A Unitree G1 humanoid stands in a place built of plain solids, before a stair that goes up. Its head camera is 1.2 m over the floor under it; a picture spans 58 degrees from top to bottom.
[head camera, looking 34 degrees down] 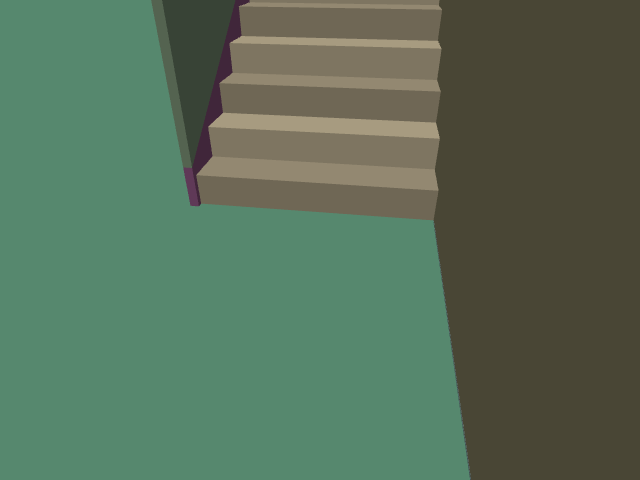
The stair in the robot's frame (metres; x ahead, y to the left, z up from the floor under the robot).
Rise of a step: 0.18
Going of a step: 0.26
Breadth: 1.29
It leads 8 degrees to the right of straight ahead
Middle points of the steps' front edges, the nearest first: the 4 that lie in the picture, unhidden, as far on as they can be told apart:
2.05 0.04 0.18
2.31 0.00 0.36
2.57 -0.04 0.53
2.82 -0.07 0.71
